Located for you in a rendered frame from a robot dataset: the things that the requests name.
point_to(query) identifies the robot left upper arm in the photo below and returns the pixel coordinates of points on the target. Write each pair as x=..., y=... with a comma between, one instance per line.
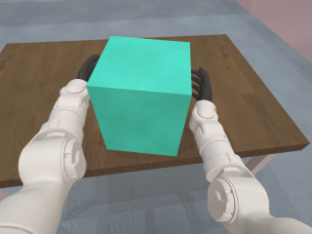
x=48, y=168

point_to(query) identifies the left robot hand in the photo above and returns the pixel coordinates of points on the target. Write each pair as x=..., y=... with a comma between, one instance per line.
x=88, y=68

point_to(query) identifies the robot right forearm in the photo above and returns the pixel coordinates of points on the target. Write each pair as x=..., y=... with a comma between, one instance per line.
x=214, y=147

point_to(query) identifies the robot left forearm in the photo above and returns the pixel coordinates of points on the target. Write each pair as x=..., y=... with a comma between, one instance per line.
x=68, y=116

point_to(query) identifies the table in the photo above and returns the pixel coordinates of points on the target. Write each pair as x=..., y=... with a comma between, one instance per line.
x=32, y=75

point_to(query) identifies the right robot hand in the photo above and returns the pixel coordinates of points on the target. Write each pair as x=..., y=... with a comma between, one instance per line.
x=205, y=89

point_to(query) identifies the carton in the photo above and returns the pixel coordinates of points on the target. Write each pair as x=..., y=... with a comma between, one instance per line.
x=140, y=91

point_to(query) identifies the robot right upper arm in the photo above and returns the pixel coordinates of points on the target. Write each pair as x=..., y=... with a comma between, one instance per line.
x=241, y=204

